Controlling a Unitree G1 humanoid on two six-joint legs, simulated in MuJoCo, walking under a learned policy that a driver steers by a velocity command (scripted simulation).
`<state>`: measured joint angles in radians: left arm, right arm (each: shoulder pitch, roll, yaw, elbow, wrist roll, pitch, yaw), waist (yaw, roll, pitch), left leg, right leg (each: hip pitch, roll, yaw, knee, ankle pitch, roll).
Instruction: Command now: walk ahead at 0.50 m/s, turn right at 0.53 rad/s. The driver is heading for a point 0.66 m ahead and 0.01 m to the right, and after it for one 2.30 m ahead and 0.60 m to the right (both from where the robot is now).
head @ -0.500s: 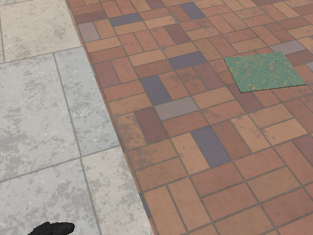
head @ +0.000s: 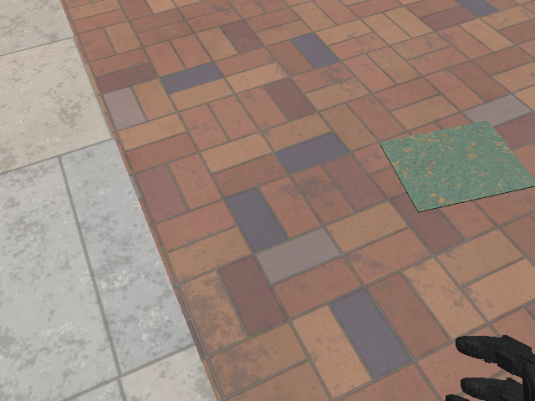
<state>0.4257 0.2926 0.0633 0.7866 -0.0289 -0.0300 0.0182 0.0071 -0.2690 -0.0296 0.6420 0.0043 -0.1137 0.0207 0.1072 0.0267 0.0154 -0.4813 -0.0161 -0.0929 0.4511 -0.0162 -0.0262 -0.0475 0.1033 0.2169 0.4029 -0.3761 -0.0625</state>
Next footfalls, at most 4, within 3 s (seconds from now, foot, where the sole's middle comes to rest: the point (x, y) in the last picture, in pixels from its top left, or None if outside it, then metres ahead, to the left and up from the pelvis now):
0.02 left None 0.17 0.13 -0.77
0.52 right None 0.40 -0.19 -0.77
1.00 left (298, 378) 0.53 0.04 -0.77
1.46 right None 0.45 -0.19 -0.77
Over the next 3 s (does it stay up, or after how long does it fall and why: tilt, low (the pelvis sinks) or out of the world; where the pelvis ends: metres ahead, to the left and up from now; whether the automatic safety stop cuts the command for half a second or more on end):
stays up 0.59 -0.08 0.00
